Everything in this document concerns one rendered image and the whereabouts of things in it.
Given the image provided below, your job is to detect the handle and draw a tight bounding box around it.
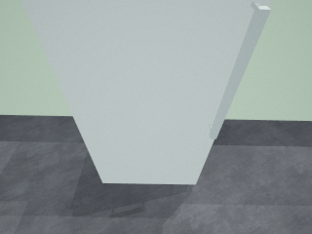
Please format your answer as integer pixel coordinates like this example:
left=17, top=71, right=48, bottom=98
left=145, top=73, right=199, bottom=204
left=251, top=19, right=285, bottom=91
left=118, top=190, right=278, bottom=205
left=209, top=1, right=271, bottom=139

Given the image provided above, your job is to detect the fridge door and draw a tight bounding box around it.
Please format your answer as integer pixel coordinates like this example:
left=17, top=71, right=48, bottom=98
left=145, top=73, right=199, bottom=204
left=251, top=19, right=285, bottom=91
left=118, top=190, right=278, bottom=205
left=20, top=0, right=272, bottom=185

